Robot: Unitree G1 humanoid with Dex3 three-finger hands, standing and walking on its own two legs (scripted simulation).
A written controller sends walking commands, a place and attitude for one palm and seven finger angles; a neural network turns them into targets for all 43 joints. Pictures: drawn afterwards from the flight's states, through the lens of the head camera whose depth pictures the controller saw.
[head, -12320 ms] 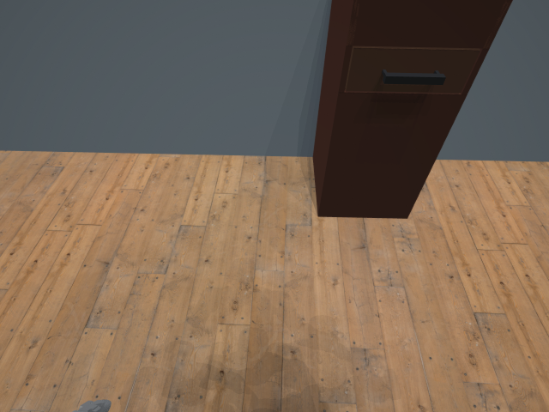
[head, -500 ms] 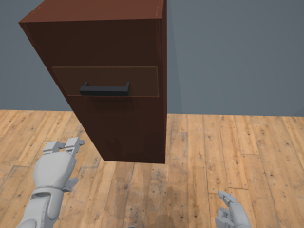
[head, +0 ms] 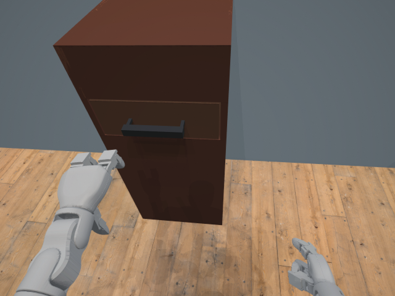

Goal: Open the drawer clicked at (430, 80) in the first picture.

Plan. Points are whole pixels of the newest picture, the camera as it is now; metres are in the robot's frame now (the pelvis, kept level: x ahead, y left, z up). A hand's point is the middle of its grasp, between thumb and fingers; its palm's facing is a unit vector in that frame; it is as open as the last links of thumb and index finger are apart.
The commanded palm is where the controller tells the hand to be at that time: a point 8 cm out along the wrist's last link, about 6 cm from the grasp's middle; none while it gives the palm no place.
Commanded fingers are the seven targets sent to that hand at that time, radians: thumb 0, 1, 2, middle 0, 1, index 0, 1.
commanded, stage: raise the hand with hooked fingers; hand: left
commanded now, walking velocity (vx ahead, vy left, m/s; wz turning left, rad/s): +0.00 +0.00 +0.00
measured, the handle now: (154, 126) +0.57 +0.22 -0.02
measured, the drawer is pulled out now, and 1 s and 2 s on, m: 0.00 0.00 0.00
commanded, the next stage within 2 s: move the hooked fingers above the handle in 0.62 s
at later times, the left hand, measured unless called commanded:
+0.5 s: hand (100, 181) +0.30 +0.24 +0.09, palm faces +0.02 -0.09 -1.00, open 13.8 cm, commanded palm +0.27 +0.24 +0.15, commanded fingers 0.00 -0.50 0.30 -0.30 -1.20 -0.30 -1.20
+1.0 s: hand (108, 176) +0.31 +0.23 +0.08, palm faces +0.00 -0.06 -1.00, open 13.9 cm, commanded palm +0.31 +0.23 +0.14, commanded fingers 0.00 -0.50 0.30 -0.30 -1.20 -0.30 -1.20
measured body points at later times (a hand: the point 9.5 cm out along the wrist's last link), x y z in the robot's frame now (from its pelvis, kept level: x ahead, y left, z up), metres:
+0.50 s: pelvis +0.00 +0.00 +0.01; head +0.02 -0.03 +0.46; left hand +0.29 +0.24 +0.14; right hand +0.17 -0.23 -0.11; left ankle +0.00 +0.11 -0.73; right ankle -0.02 -0.12 -0.73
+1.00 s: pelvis -0.01 -0.01 +0.01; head +0.00 -0.04 +0.46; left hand +0.31 +0.23 +0.14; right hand +0.18 -0.24 -0.10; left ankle +0.00 +0.11 -0.73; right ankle -0.02 -0.12 -0.73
